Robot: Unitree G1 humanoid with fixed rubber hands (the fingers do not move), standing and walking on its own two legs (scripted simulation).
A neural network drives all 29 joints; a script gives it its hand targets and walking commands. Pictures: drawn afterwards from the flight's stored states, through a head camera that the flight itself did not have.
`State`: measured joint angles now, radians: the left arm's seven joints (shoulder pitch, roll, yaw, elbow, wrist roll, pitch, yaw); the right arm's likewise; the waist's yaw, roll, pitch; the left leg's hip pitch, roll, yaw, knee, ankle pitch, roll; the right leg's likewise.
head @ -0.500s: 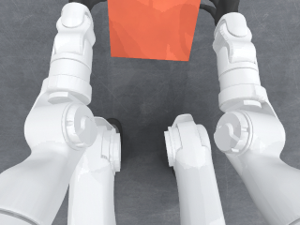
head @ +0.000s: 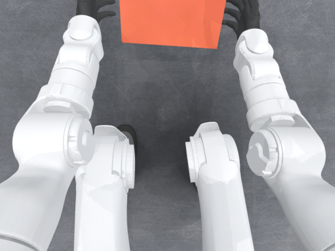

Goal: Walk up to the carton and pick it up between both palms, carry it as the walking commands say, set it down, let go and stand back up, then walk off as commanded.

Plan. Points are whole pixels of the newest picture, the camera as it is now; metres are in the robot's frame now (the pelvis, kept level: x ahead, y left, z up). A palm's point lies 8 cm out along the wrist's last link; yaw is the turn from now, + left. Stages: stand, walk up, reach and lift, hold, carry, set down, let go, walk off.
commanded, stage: set down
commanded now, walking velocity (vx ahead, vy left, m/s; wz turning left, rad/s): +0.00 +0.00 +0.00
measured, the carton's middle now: out of the picture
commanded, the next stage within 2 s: let go in 1.72 s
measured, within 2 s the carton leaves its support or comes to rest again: rests again in 0.10 s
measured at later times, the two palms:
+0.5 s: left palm (70, 9) +0.52 +0.17 -0.17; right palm (270, 20) +0.50 -0.18 -0.16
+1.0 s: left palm out of the picture +0.52 +0.18 -0.01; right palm out of the picture +0.50 -0.19 -0.01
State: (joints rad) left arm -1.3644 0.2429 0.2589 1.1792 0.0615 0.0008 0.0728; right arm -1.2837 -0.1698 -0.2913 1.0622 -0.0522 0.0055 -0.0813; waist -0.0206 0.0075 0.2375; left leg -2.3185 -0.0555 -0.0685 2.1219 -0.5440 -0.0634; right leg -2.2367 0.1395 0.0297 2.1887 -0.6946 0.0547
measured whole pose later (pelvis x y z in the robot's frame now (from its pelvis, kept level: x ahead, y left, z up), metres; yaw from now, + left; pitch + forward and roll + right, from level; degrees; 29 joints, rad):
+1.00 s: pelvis +0.00 +0.00 +0.11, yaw +1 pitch +47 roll -1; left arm -1.13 0.24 0.24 0.87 -0.01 0.12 0.09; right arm -1.08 -0.21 -0.26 0.81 0.05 0.11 -0.09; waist -0.03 0.01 -0.03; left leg -2.08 -0.04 -0.05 1.72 -0.47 -0.04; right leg -2.02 0.09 0.04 1.79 -0.59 0.04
